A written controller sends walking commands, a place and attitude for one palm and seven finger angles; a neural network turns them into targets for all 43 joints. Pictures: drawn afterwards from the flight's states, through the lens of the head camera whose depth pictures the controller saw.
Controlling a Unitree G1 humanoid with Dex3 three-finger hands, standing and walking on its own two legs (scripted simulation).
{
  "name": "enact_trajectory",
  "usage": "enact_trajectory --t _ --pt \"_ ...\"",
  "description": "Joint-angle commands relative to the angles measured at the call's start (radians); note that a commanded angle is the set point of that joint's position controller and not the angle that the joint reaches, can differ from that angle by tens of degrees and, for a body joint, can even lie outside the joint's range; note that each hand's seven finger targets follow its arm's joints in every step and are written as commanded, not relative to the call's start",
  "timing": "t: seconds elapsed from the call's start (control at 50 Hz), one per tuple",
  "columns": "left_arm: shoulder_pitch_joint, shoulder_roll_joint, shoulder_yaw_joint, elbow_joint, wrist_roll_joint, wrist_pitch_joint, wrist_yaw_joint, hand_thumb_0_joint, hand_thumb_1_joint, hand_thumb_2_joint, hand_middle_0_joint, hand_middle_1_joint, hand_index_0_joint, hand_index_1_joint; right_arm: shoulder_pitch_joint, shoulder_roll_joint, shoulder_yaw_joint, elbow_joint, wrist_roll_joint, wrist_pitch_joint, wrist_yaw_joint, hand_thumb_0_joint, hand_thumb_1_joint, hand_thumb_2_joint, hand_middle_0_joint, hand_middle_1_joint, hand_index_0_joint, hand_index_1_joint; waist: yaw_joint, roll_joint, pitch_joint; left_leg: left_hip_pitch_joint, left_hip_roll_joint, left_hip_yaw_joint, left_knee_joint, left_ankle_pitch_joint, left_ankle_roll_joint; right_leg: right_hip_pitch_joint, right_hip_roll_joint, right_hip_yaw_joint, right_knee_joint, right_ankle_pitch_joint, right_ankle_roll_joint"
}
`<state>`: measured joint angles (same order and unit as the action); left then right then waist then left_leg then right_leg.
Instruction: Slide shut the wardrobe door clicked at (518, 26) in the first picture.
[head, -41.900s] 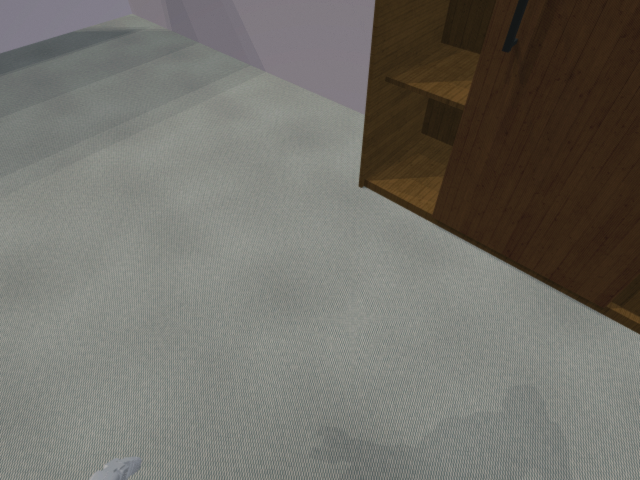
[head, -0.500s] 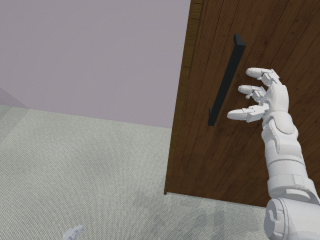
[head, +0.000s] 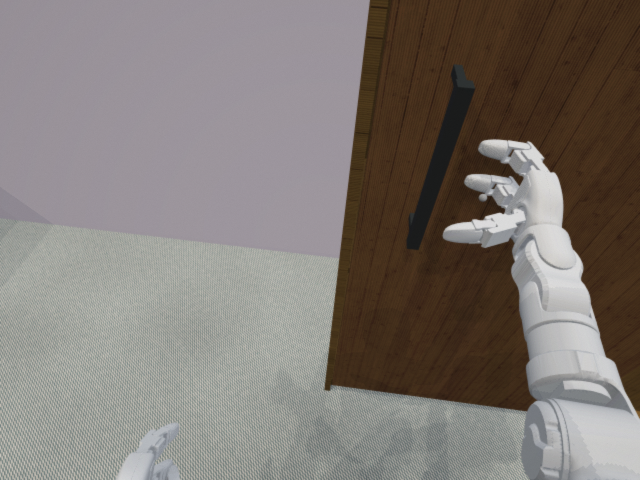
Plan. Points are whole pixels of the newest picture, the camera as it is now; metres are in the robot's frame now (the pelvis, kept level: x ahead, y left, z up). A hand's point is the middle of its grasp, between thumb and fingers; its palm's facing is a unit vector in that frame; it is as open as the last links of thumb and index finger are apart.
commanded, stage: move the hooked fingers beside the handle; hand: right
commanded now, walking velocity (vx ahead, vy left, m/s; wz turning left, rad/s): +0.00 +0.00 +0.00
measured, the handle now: (432, 169) +0.49 -0.10 +0.16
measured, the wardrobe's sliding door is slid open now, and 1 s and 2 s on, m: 0.00 0.00 0.00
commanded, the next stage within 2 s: feel for the door with the fingertips in 0.12 s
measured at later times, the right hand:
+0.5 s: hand (458, 198) +0.43 -0.12 +0.16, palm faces +0.05 +1.00 +0.01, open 14.0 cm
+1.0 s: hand (457, 187) +0.44 -0.12 +0.17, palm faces +0.05 +1.00 +0.00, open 14.0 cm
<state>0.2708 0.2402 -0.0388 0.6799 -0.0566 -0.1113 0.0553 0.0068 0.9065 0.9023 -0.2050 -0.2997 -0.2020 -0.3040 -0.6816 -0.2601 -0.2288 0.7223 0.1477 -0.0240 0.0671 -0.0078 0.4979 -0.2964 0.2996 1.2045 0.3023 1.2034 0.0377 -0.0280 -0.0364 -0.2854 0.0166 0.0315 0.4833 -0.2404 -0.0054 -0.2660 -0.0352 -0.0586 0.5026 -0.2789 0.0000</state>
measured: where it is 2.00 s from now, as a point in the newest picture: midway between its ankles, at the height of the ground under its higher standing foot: outside the picture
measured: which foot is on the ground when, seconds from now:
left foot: down 0.00-1.00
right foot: down 0.00-1.00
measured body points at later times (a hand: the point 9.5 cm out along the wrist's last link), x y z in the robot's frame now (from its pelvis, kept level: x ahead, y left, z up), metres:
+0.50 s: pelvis +0.00 +0.00 +0.00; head +0.01 +0.01 +0.45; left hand +0.11 +0.25 -0.11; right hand +0.42 -0.18 +0.16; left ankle +0.00 +0.12 -0.74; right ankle -0.01 -0.12 -0.74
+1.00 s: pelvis -0.01 +0.01 +0.00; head +0.01 +0.02 +0.45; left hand +0.09 +0.26 -0.12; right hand +0.43 -0.18 +0.17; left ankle +0.00 +0.12 -0.74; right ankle -0.01 -0.12 -0.74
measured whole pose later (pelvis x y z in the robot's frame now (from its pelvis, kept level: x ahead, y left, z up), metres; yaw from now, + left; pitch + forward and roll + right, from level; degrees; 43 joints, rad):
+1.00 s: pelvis -0.01 +0.01 +0.00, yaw +0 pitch +2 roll +0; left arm 0.30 0.24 -0.03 0.71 -0.05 -0.10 0.05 0.01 0.91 0.90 -0.20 -0.30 -0.20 -0.30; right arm -0.76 -0.22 -0.18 0.78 0.13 -0.04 0.00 -0.01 0.50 -0.30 0.30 1.20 0.30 1.20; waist 0.05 -0.03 -0.03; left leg -0.29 0.01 0.04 0.48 -0.23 0.00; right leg -0.28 -0.04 -0.05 0.50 -0.27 0.01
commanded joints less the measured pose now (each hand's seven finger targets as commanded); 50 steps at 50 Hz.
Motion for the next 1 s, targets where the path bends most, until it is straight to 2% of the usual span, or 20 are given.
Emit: enact_trajectory --t 0.0,0.06,0.1,0.26,0.28,0.38,0.46,0.5,0.52,0.56,0.58,0.62,0.64,0.68,0.74,0.8,0.88,0.92,0.96,0.98 --pt "-0.014 0.133 0.046 -0.118 0.0 -0.031 0.012 0.0 0.9 0.9 -0.2 -0.3 -0.2 -0.3 -0.476 -0.215 -0.048 -0.231 0.005 -0.085 0.003 0.0 0.5 -0.3 0.3 1.2 0.3 1.2 0.003 0.04 -0.284 0.107 -0.021 -0.006 -0.034 0.285 0.024 0.101 0.017 0.022 -0.047 0.253 -0.03" --pt "-0.009 0.13 0.048 -0.116 0.0 -0.033 0.013 0.0 0.9 0.9 -0.2 -0.3 -0.2 -0.3 -0.486 -0.196 -0.032 -0.224 0.001 -0.081 0.007 0.0 0.5 -0.3 0.3 1.2 0.3 1.2 0.001 0.001 -0.291 0.097 -0.021 -0.002 -0.031 0.284 0.028 0.116 0.018 0.024 -0.047 0.26 -0.027" --pt "-0.001 0.136 0.051 -0.117 0.002 -0.032 0.012 0.0 0.9 0.9 -0.2 -0.3 -0.2 -0.3 -0.482 -0.227 -0.059 -0.247 0.006 -0.084 0.008 0.0 0.5 -0.3 0.3 1.2 0.3 1.2 -0.003 0.026 -0.324 0.122 -0.022 -0.001 -0.026 0.309 0.028 0.12 0.016 0.029 -0.045 0.285 -0.028" --pt "-0.015 0.123 0.058 -0.117 -0.004 -0.041 0.0 0.0 0.9 0.9 -0.2 -0.3 -0.2 -0.3 -0.435 -0.075 0.055 -0.337 0.023 -0.06 0.009 0.0 0.5 -0.3 0.3 1.2 0.3 1.2 0.004 -0.016 -0.312 0.09 -0.029 0.015 -0.027 0.324 0.03 0.169 0.012 0.033 -0.042 0.336 -0.018" --pt "-0.014 0.125 0.057 -0.112 -0.002 -0.039 -0.001 0.0 0.9 0.9 -0.2 -0.3 -0.2 -0.3 -0.424 -0.071 0.055 -0.322 0.02 -0.05 -0.002 0.0 0.5 -0.3 0.3 1.2 0.3 1.2 0.004 0.013 -0.288 0.087 -0.03 0.016 -0.032 0.313 0.03 0.155 0.012 0.035 -0.041 0.325 -0.021" --pt "-0.026 0.128 0.053 -0.105 0.007 -0.029 0.001 0.0 0.9 0.9 -0.2 -0.3 -0.2 -0.3 -0.426 -0.147 -0.017 -0.316 0.0 -0.029 -0.062 0.0 0.5 -0.3 0.3 1.2 0.3 1.2 -0.011 0.073 -0.262 0.108 -0.025 0.009 -0.047 0.254 0.023 0.101 0.017 0.028 -0.059 0.247 -0.028" --pt "-0.039 0.111 0.051 -0.117 0.01 -0.034 -0.001 0.0 0.9 0.9 -0.2 -0.3 -0.2 -0.3 -0.447 -0.11 0.008 -0.361 -0.013 -0.05 -0.08 0.0 0.5 -0.3 0.3 1.2 0.3 1.2 -0.02 0.008 -0.322 0.13 -0.022 0.0 -0.035 0.294 0.027 0.137 0.021 0.017 -0.053 0.278 -0.025" --pt "-0.035 0.114 0.051 -0.114 0.011 -0.031 0.0 0.0 0.9 0.9 -0.2 -0.3 -0.2 -0.3 -0.446 -0.125 -0.003 -0.347 -0.013 -0.054 -0.084 0.0 0.5 -0.3 0.3 1.2 0.3 1.2 -0.014 0.062 -0.312 0.141 -0.025 0.001 -0.037 0.301 0.023 0.125 0.018 0.02 -0.056 0.277 -0.028" --pt "-0.043 0.109 0.05 -0.121 0.01 -0.032 -0.002 0.0 0.9 0.9 -0.2 -0.3 -0.2 -0.3 -0.433 -0.091 0.02 -0.349 -0.011 -0.053 -0.079 0.0 0.5 -0.3 0.3 1.2 0.3 1.2 -0.016 0.041 -0.309 0.139 -0.024 0.0 -0.037 0.306 0.024 0.13 0.02 0.014 -0.057 0.278 -0.026" --pt "-0.045 0.109 0.05 -0.119 0.007 -0.032 -0.003 0.0 0.9 0.9 -0.2 -0.3 -0.2 -0.3 -0.407 -0.088 0.016 -0.329 -0.007 -0.044 -0.077 0.0 0.5 -0.3 0.3 1.2 0.3 1.2 -0.019 0.038 -0.296 0.139 -0.023 -0.001 -0.041 0.313 0.024 0.121 0.022 0.008 -0.055 0.272 -0.025" --pt "-0.038 0.115 0.049 -0.113 0.008 -0.025 -0.002 0.0 0.9 0.9 -0.2 -0.3 -0.2 -0.3 -0.401 -0.107 0.008 -0.298 -0.014 -0.037 -0.079 0.0 0.5 -0.3 0.3 1.2 0.3 1.2 -0.014 0.071 -0.274 0.138 -0.023 0.001 -0.046 0.294 0.023 0.103 0.02 0.013 -0.059 0.257 -0.026" --pt "-0.044 0.112 0.048 -0.118 0.005 -0.023 -0.001 0.0 0.9 0.9 -0.2 -0.3 -0.2 -0.3 -0.436 -0.086 0.03 -0.299 -0.014 -0.03 -0.079 0.0 0.5 -0.3 0.3 1.2 0.3 1.2 -0.005 0.056 -0.253 0.114 -0.023 0.0 -0.051 0.276 0.02 0.102 0.022 0.012 -0.061 0.236 -0.028" --pt "-0.043 0.111 0.048 -0.114 0.005 -0.022 0.0 0.0 0.9 0.9 -0.2 -0.3 -0.2 -0.3 -0.458 -0.091 0.03 -0.3 -0.016 -0.029 -0.082 0.0 0.5 -0.3 0.3 1.2 0.3 1.2 0.001 0.036 -0.254 0.105 -0.023 -0.003 -0.056 0.267 0.021 0.11 0.023 0.012 -0.059 0.23 -0.028" --pt "-0.034 0.116 0.049 -0.109 0.009 -0.019 0.003 0.0 0.9 0.9 -0.2 -0.3 -0.2 -0.3 -0.487 -0.105 0.019 -0.29 -0.012 -0.032 -0.082 0.0 0.5 -0.3 0.3 1.2 0.3 1.2 0.006 0.077 -0.267 0.116 -0.022 -0.002 -0.056 0.269 0.02 0.109 0.021 0.016 -0.057 0.234 -0.03" --pt "-0.033 0.114 0.047 -0.108 0.008 -0.02 0.008 0.0 0.9 0.9 -0.2 -0.3 -0.2 -0.3 -0.51 -0.126 0.001 -0.265 -0.007 -0.045 -0.076 0.0 0.5 -0.3 0.3 1.2 0.3 1.2 0.006 0.078 -0.279 0.125 -0.02 -0.01 -0.057 0.27 0.016 0.099 0.026 0.012 -0.056 0.221 -0.032" --pt "-0.025 0.112 0.047 -0.103 0.007 -0.023 0.006 0.0 0.9 0.9 -0.2 -0.3 -0.2 -0.3 -0.543 -0.106 0.035 -0.252 -0.018 -0.067 -0.068 0.0 0.5 -0.3 0.3 1.2 0.3 1.2 0.014 0.016 -0.289 0.109 -0.02 -0.012 -0.053 0.258 0.021 0.109 0.027 0.014 -0.052 0.217 -0.03" --pt "-0.002 0.123 0.051 -0.087 0.009 -0.027 0.004 0.0 0.9 0.9 -0.2 -0.3 -0.2 -0.3 -0.562 -0.112 0.025 -0.173 -0.009 -0.081 -0.059 0.0 0.5 -0.3 0.3 1.2 0.3 1.2 0.022 0.064 -0.277 0.096 -0.023 -0.006 -0.054 0.244 0.021 0.096 0.026 0.022 -0.049 0.206 -0.031" --pt "-0.001 0.12 0.053 -0.091 0.007 -0.03 0.002 0.0 0.9 0.9 -0.2 -0.3 -0.2 -0.3 -0.579 -0.095 0.041 -0.185 -0.011 -0.091 -0.056 0.0 0.5 -0.3 0.3 1.2 0.3 1.2 0.02 0.019 -0.309 0.098 -0.023 -0.006 -0.042 0.263 0.024 0.11 0.028 0.021 -0.047 0.225 -0.028" --pt "0.01 0.122 0.054 -0.082 0.008 -0.032 -0.001 0.0 0.9 0.9 -0.2 -0.3 -0.2 -0.3 -0.588 -0.102 0.03 -0.15 -0.013 -0.094 -0.062 0.0 0.5 -0.3 0.3 1.2 0.3 1.2 0.022 0.028 -0.288 0.081 -0.024 -0.003 -0.043 0.26 0.024 0.101 0.026 0.022 -0.044 0.224 -0.028" --pt "0.022 0.128 0.056 -0.076 0.012 -0.03 -0.002 0.0 0.9 0.9 -0.2 -0.3 -0.2 -0.3 -0.588 -0.127 0.01 -0.137 -0.016 -0.099 -0.067 0.0 0.5 -0.3 0.3 1.2 0.3 1.2 0.024 0.067 -0.294 0.09 -0.025 -0.001 -0.044 0.254 0.022 0.093 0.025 0.026 -0.044 0.222 -0.03"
